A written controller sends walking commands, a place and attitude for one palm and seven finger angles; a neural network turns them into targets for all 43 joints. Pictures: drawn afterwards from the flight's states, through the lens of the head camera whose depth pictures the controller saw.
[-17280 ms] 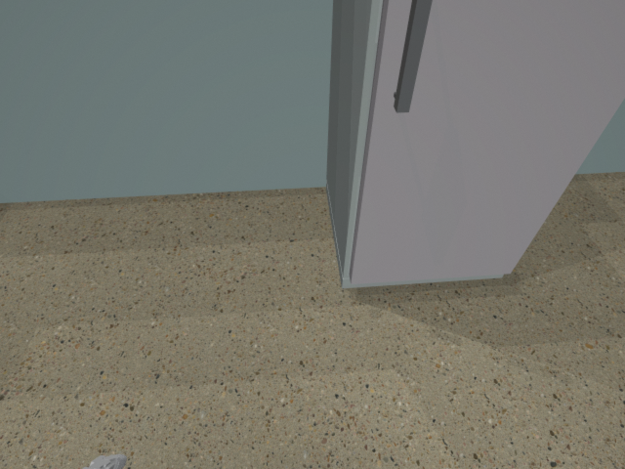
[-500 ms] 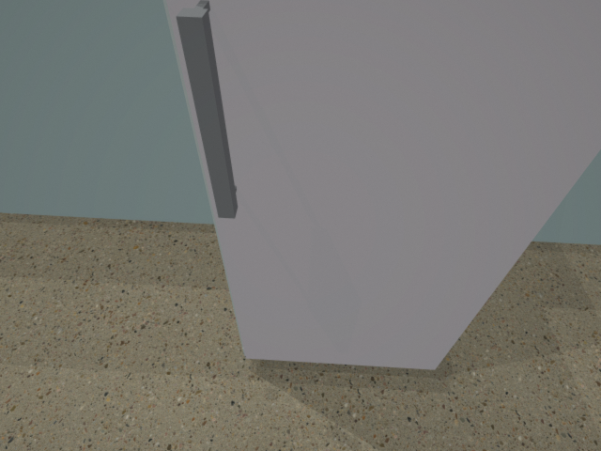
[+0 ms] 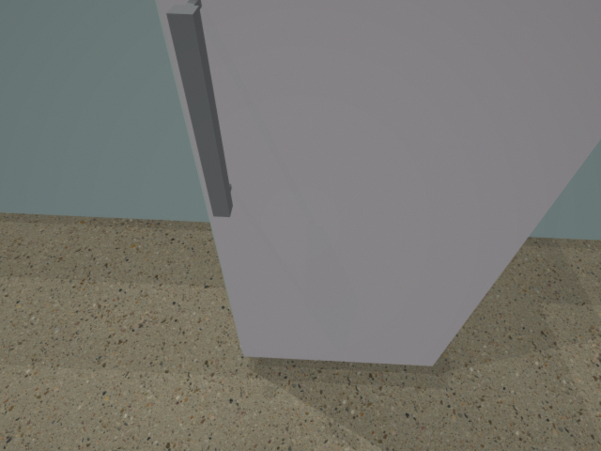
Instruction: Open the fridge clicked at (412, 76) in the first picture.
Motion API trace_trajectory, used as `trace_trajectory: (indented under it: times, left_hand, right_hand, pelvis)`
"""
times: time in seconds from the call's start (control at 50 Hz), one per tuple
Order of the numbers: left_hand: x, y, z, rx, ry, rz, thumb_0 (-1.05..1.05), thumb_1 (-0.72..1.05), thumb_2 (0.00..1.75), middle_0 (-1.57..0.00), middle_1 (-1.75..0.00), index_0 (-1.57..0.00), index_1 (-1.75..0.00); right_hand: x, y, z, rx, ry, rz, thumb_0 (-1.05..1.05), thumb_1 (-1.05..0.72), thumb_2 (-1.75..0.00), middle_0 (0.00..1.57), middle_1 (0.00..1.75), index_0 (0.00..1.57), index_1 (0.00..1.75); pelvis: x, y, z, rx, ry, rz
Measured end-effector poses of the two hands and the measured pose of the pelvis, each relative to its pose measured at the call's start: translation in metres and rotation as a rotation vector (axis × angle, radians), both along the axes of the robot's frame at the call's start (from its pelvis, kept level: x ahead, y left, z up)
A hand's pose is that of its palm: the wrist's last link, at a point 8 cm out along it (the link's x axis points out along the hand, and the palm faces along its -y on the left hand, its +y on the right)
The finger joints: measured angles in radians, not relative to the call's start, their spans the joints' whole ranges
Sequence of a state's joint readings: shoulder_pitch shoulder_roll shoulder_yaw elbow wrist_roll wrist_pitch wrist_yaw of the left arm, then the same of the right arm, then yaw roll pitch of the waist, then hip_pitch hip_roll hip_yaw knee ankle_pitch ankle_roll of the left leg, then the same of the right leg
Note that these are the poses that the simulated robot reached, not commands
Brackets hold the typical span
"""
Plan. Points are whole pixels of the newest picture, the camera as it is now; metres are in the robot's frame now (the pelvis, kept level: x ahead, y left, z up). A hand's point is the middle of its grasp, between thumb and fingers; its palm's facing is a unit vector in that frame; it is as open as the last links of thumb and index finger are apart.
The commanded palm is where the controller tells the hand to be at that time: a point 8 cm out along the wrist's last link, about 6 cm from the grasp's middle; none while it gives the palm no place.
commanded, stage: look again from close up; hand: left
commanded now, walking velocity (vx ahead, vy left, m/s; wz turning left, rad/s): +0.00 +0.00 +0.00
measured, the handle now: (211, 123) +0.49 +0.16 +0.19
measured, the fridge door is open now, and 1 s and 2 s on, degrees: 0 0 0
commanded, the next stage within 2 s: none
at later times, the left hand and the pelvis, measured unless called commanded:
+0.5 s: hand out of the picture +0.06 +0.23 -0.16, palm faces -0.03 -0.95 -0.31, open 7.4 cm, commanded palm none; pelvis +0.01 -0.01 +0.00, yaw +0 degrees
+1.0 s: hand out of the picture +0.08 +0.22 -0.16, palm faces -0.03 -0.94 -0.33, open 7.4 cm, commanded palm none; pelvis +0.02 -0.01 +0.00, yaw +0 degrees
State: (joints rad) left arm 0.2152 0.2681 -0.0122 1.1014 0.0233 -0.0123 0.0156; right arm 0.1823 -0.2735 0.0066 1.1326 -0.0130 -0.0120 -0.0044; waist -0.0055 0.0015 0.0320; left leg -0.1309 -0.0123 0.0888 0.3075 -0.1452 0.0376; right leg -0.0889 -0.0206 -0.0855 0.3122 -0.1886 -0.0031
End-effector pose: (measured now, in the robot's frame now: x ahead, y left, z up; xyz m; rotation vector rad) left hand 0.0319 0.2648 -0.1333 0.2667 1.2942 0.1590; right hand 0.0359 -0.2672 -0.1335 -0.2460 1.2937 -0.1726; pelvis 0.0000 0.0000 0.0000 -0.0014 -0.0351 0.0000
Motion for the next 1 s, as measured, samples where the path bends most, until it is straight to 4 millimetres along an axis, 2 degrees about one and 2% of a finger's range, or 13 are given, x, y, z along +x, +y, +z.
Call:
trace_trajectory:
  times: [0.24,0.76,1.0]
  left_hand:
    - [0.009,0.003,0.003,0.011,-0.01,-0.003,0.0,0.91,0.89,-0.2,-0.3,-0.2,-0.3]
    - [0.033,0.007,0.01,0.038,-0.037,-0.009,0.0,0.9,0.89,-0.2,-0.3,-0.2,-0.3]
    - [0.04,0.004,0.012,0.046,-0.044,-0.01,0.0,0.9,0.89,-0.2,-0.3,-0.2,-0.3]
  right_hand:
    - [0.009,-0.006,0.002,-0.01,-0.009,0.008,0.0,-0.9,-0.89,0.2,0.3,0.21,0.3]
    - [0.042,-0.022,0.006,-0.031,-0.048,0.038,0.0,-0.9,-0.89,0.2,0.3,0.21,0.3]
    - [0.048,-0.029,0.007,-0.035,-0.051,0.041,0.0,-0.9,-0.89,0.2,0.3,0.21,0.3]
  pelvis:
    - [0.003,-0.002,0.0,0.001,0.004,0.002]
    - [0.016,-0.009,0.001,0.004,0.01,0.005]
    - [0.021,-0.015,0.001,0.006,0.012,0.005]
